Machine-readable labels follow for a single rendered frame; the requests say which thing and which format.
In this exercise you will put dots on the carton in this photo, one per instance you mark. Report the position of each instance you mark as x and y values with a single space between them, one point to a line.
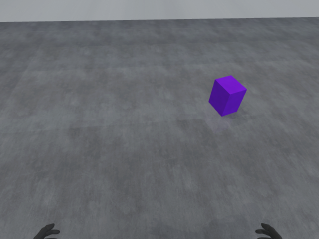
227 94

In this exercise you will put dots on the robot right hand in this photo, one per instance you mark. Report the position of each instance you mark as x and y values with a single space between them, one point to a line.
269 231

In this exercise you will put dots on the robot left hand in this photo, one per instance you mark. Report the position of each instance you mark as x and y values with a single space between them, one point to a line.
46 231

